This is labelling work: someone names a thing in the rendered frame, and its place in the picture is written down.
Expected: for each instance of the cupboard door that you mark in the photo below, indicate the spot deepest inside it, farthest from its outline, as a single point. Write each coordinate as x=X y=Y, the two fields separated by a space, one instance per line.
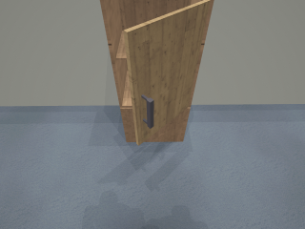
x=162 y=56

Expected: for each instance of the handle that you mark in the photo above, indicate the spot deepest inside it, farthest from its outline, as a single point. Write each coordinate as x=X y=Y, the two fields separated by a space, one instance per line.
x=150 y=111

